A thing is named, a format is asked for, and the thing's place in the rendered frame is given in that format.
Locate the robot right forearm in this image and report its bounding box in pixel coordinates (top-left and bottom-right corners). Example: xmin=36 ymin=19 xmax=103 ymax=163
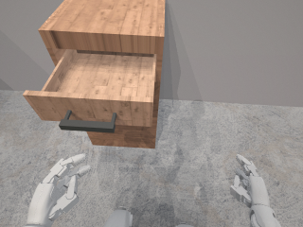
xmin=249 ymin=204 xmax=281 ymax=227

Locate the left robot thigh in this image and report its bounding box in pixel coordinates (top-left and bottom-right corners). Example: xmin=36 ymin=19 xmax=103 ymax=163
xmin=103 ymin=209 xmax=133 ymax=227

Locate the right robot hand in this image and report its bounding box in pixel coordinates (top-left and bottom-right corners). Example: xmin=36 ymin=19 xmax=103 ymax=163
xmin=230 ymin=154 xmax=270 ymax=209

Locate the handle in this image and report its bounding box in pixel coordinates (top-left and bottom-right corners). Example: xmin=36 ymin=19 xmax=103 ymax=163
xmin=59 ymin=110 xmax=116 ymax=133

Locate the left robot hand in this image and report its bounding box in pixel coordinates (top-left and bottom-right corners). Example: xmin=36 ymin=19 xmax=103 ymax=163
xmin=27 ymin=153 xmax=92 ymax=227

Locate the cabinet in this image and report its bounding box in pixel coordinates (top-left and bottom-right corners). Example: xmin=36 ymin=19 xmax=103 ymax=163
xmin=38 ymin=0 xmax=166 ymax=148

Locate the drawer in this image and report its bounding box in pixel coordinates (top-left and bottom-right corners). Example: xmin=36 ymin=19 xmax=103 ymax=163
xmin=23 ymin=49 xmax=156 ymax=127

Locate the robot left shin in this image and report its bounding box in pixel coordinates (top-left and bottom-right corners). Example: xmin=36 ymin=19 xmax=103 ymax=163
xmin=117 ymin=206 xmax=127 ymax=210

